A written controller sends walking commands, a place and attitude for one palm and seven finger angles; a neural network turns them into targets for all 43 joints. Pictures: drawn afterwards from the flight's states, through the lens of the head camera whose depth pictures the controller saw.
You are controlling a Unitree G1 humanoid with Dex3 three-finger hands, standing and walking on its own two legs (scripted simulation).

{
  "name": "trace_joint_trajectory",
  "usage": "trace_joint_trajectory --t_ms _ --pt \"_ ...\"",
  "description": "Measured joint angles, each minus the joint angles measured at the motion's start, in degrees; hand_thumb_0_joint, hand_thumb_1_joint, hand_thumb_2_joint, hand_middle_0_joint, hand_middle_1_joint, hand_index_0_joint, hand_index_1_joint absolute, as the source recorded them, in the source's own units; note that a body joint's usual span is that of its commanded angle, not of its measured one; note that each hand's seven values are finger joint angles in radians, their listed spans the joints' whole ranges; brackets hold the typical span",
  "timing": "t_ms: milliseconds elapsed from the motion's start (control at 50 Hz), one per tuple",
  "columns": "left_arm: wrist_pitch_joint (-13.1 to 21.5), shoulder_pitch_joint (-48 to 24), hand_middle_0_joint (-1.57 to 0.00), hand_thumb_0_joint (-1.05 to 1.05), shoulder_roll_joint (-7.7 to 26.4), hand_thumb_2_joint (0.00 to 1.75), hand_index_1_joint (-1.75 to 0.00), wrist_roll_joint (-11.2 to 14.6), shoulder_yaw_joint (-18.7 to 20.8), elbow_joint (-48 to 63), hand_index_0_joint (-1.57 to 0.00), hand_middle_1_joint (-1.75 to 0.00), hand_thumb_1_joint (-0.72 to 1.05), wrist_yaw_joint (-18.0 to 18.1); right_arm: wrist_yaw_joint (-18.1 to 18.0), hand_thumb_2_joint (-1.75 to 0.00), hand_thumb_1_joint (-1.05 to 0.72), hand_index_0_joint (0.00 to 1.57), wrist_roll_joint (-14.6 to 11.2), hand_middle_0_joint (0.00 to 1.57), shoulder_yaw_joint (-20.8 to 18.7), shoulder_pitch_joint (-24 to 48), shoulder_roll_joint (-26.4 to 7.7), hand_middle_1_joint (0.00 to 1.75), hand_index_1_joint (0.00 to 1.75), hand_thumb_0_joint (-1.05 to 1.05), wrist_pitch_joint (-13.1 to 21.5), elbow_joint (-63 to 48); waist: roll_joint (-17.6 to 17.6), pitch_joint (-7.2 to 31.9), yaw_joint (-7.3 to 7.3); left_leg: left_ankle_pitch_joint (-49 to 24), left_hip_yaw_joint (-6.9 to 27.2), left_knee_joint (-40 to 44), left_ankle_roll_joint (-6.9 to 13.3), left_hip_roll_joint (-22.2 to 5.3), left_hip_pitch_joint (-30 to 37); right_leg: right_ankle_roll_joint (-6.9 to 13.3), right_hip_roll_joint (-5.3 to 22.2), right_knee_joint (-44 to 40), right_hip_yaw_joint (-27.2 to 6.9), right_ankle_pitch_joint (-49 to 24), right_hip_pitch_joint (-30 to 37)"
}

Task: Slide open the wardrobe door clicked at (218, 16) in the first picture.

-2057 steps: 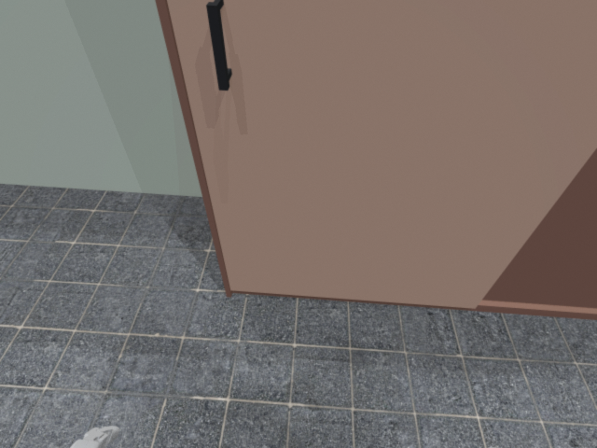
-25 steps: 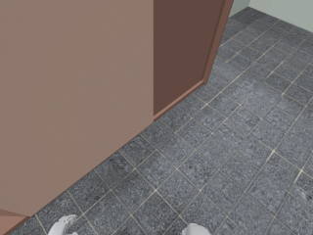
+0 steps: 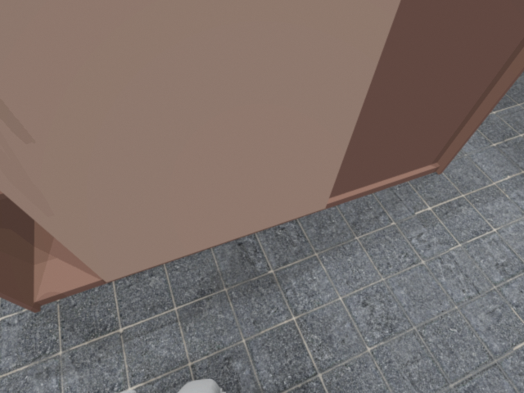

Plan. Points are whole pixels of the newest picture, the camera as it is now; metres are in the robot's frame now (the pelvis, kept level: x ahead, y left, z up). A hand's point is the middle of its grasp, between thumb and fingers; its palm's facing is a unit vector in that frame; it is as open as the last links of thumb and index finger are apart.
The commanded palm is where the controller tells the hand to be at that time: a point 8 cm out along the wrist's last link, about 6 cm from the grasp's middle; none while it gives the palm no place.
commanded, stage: turn to face it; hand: left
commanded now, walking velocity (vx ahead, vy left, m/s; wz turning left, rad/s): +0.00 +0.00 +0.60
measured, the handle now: out of the picture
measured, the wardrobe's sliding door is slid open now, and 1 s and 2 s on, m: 0.25 0.25 0.25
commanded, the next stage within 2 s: take the last steps up to it in 0.64 s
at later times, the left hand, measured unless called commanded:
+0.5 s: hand out of the picture +0.08 +0.21 -0.15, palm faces +0.23 -0.93 -0.29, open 7.4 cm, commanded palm none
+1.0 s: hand out of the picture -0.08 +0.20 -0.18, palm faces +0.46 -0.87 -0.21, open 7.4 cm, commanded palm none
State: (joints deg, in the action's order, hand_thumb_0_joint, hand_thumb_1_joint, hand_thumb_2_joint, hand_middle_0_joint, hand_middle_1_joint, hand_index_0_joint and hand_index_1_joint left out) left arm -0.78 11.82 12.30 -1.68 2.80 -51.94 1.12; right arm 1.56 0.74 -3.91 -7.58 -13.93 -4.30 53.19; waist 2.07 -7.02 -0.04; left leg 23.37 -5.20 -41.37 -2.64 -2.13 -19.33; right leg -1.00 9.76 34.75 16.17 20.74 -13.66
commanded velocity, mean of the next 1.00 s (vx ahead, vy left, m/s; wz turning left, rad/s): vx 0.06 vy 0.03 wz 0.33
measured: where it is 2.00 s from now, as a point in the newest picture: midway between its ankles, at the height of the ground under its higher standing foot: outside the picture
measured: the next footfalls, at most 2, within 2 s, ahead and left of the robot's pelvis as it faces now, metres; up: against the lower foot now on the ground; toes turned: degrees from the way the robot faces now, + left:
left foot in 0.04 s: +0.03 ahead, +0.12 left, +0.00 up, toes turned +7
right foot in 0.48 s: +0.08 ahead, -0.12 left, +0.00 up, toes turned +11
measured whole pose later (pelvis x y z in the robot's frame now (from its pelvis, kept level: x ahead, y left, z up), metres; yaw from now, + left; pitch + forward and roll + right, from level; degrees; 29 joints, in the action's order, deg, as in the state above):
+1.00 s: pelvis +0.01 +0.02 +0.01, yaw +24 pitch +0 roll +0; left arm -3.4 15.8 13.8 -1.8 4.1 -59.8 0.2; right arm -0.4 1.5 -1.7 -11.5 -9.2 -0.4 56.0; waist 3.3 -3.0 1.5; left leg 18.2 -3.8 -28.1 2.6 0.4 -10.2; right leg -1.6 5.2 57.9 5.2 26.9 -24.1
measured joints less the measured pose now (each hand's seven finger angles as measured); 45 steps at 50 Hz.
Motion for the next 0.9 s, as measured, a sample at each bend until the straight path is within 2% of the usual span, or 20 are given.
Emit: trace_joint_trajectory --t_ms 20,40,60,100,160,220,300,400,460,480,500,540,580,640,700,780,840,860,880,900 --pt "-0.19 0.54 -0.2 0.0 0.66 0.89 -0.3 0.16 0.25 -0.25 -0.2 -0.3 0.91 -0.07 0.09 -0.9 -0.91 0.2 0.02 0.2 0.15 0.2 -0.03 0.3 0.3 0.01 0.52 -0.55 0.32 0.19 0.1 -3.81 -0.57 4.75 0.44 0.3 1.96 -0.57 0.72 2.03 0.56 1.1 -0.65" --pt "-0.55 0.97 -0.2 0.0 1.4 0.89 -0.3 0.42 0.56 -0.53 -0.2 -0.3 0.91 -0.17 0.09 -0.9 -0.91 0.2 0.16 0.2 0.19 0.42 0.0 0.3 0.3 0.01 1.2 -1.02 0.74 0.43 0.11 -7.12 -0.47 6.82 1.84 0.74 2.58 -1.23 1.55 5.32 0.18 2.23 -2.08" --pt "-1.23 0.82 -0.2 0.0 2.31 0.89 -0.3 0.6 0.86 -1.1 -0.2 -0.3 0.91 -0.13 -0.08 -0.9 -0.91 0.2 0.21 0.2 0.21 0.83 0.42 0.3 0.3 0.0 1.73 -1.27 1.63 0.2 0.27 -6.36 -0.32 5.59 3.04 1.47 2.04 -2.15 1.69 10.24 -2.51 6.16 -4.1" --pt "-2.86 0.23 -0.2 0.0 3.7 0.89 -0.3 0.53 1.22 -2.09 -0.2 -0.3 0.91 0.21 -0.48 -0.9 -0.91 0.2 0.26 0.2 0.68 1.16 1.12 0.3 0.3 0.0 2.35 -1.59 2.28 -0.16 0.72 -3.95 0.34 4.95 4.3 1.95 2.32 -3.01 -0.2 20.01 -7.97 10.76 -8.01" --pt "-3.82 -1.3 -0.2 0.01 4.47 0.89 -0.3 0.61 1.56 -2.83 -0.2 -0.3 0.91 0.17 -1.45 -0.9 -0.9 0.2 0.4 0.2 1.1 0.37 1.64 0.3 0.3 0.0 2.65 -1.74 1.25 0.24 0.52 -5.12 2.72 8.32 4.3 2.07 3.57 -4.09 -2.76 28.6 -11.87 8.5 -12.26" --pt "-3.39 -2.79 -0.2 0.01 4.45 0.89 -0.3 0.73 1.39 -2.03 -0.2 -0.3 0.91 -0.25 -1.83 -0.9 -0.9 0.2 0.36 0.2 1.33 -0.45 1.69 0.3 0.3 0.0 2.56 -1.2 -0.09 0.43 0.53 -7.55 4.85 11.96 4.5 2.27 4.94 -4.91 -3.93 29.96 -13.85 5.19 -14.3" --pt "-2.85 -4.43 -0.2 0.01 3.84 0.89 -0.3 0.79 1.07 -0.69 -0.2 -0.3 0.91 -0.47 -1.71 -0.9 -0.9 0.2 0.48 0.21 1.25 -1.51 1.69 0.3 0.3 0.0 2.23 -0.34 -1.31 0.82 0.22 -9.03 7.09 14.15 4.3 2.64 5.74 -5.39 -4.78 24.81 -15.09 3.44 -14.08" --pt "-2.29 -6.2 -0.2 0.01 2.36 0.89 -0.3 1.0 0.4 0.31 -0.2 -0.3 0.91 -0.47 -1.54 -0.9 -0.9 0.2 0.78 0.21 0.77 -2.65 1.48 0.3 0.3 0.0 1.56 0.35 -2.63 0.96 -0.98 -8.89 9.78 12.98 3.25 3.29 4.9 -4.66 -6.71 11.93 -14.97 3.38 -9.5" --pt "-1.09 -5.96 -0.2 0.01 1.34 0.89 -0.3 1.09 -0.16 0.94 -0.2 -0.3 0.91 -0.49 -1.53 -0.9 -0.9 0.2 0.5 0.21 0.28 -3.51 1.14 0.3 0.3 0.0 1.08 0.63 -3.26 1.57 -1.24 -7.47 11.09 9.86 2.1 4.15 3.19 -3.81 -7.84 -0.17 -14.03 -3.37 -3.82" --pt "-0.39 -5.6 -0.2 0.0 0.94 0.89 -0.3 0.82 -0.29 1.04 -0.2 -0.3 0.91 -0.37 -1.43 -0.9 -0.9 0.2 0.22 0.21 0.04 -3.7 0.86 0.3 0.3 0.0 0.97 0.72 -3.55 1.83 -1.09 -6.4 11.21 7.57 1.95 4.39 2.03 -2.33 -7.87 -2.44 -13.76 -5.55 -2.85" --pt "0.1 -5.43 -0.2 0.0 0.18 0.89 -0.3 0.56 -0.52 0.87 -0.2 -0.3 0.9 -0.22 -1.45 -0.9 -0.9 0.2 0.06 0.21 -0.31 -3.42 0.37 0.3 0.3 0.0 0.73 0.98 -4.49 1.5 -1.17 -1.77 11.29 3.01 1.81 4.41 0.46 -0.6 -8.08 -1.5 -13.09 -5.11 -3.01" --pt "0.33 -4.71 -0.2 0.0 -1.11 0.89 -0.3 0.32 -1.18 0.5 -0.2 -0.3 0.9 -0.12 -1.42 -0.9 -0.9 0.2 0.09 0.21 -0.84 -3.19 -0.38 0.3 0.3 0.0 0.17 1.25 -5.37 1.19 -1.61 4.03 10.27 -9.13 1.81 5.09 -3.47 1.53 -7.44 -0.68 -11.72 -3.38 -2.6" --pt "0.03 -3.6 -0.2 0.0 -2.12 0.89 -0.3 0.35 -1.34 0.06 -0.2 -0.3 0.9 0.02 -1.16 -0.9 -0.9 0.2 0.23 0.2 -1.07 -3.07 -0.73 0.3 0.3 0.0 -0.25 1.68 -5.33 1.27 -1.62 3.31 8.37 -18.86 1.48 4.72 -6.28 2.04 -6.73 -2.06 -10.84 -3.32 -1.53" --pt "-0.03 -1.84 -0.2 0.0 -2.97 0.89 -0.3 0.41 -1.41 -0.77 -0.2 -0.3 0.9 0.17 -0.83 -0.9 -0.91 0.2 0.29 0.2 -0.86 -3.2 -0.64 0.3 0.3 0.0 -0.3 2.18 -4.65 1.71 -1.69 0.49 6.6 -23.77 0.63 3.09 -7.5 1.91 -5.93 -4.65 -9.48 -4.52 -0.24" --pt "0.31 -0.4 -0.2 0.0 -3.24 0.89 -0.3 0.22 -1.31 -1.43 -0.2 -0.3 0.9 0.25 -0.83 -0.9 -0.91 0.2 0.12 0.2 -0.44 -3.23 0.05 0.3 0.3 0.0 -0.26 2.76 -3.31 1.85 -1.26 1.1 5.6 -19.38 -0.05 1.75 -5.71 1.91 -5.01 -6.0 -8.12 -5.02 0.4" --pt "0.74 1.02 -0.2 0.0 -2.35 0.89 -0.3 -0.13 -0.64 -2.33 -0.2 -0.3 0.91 0.21 -1.06 -0.9 -0.91 0.2 -0.15 0.2 0.26 -2.41 1.16 0.3 0.3 0.0 0.07 3.49 -1.48 1.53 0.26 3.47 4.23 -8.1 -0.03 1.09 -1.48 1.4 -3.79 -5.56 -6.57 -4.73 0.19" --pt "0.7 2.15 -0.2 0.0 -1.29 0.89 -0.3 -0.11 -0.05 -3.61 -0.2 -0.3 0.91 -0.01 -1.18 -0.9 -0.91 0.2 -0.22 0.2 0.87 -1.72 1.93 0.3 0.3 0.0 0.97 3.51 -0.32 1.56 1.21 1.13 2.69 2.04 0.45 1.41 2.55 0.4 -2.79 -3.83 -5.5 -3.78 -0.33" --pt "0.54 2.68 -0.2 0.0 -0.89 0.89 -0.3 0.03 0.18 -4.13 -0.2 -0.3 0.91 -0.09 -1.18 -0.9 -0.91 0.2 -0.18 0.2 1.09 -1.66 2.12 0.3 0.3 0.0 1.43 3.4 -0.03 1.81 1.37 -1.44 2.04 6.38 0.71 1.58 4.43 -0.08 -2.47 -2.76 -5.17 -3.18 -0.62" --pt "0.24 3.29 -0.2 0.0 -0.45 0.89 -0.3 0.22 0.43 -4.61 -0.2 -0.3 0.91 -0.18 -1.14 -0.9 -0.91 0.2 -0.1 0.2 1.25 -1.79 2.3 0.3 0.3 0.0 2.02 3.23 0.23 2.26 1.44 -4.71 1.73 10.46 1.93 1.77 6.07 -0.61 -2.1 -1.08 -4.93 -2.26 -1.22" --pt "-0.3 3.57 -0.2 0.0 0.21 0.89 -0.3 0.43 0.8 -5.23 -0.2 -0.3 0.91 -0.26 -1.18 -0.9 -0.91 0.2 0.16 0.2 1.33 -1.74 2.89 0.3 0.3 0.0 2.54 3.24 1.22 2.35 1.62 -5.94 1.5 10.5 3.33 2.42 6.17 -0.98 -1.66 1.73 -5.76 0.76 -2.15"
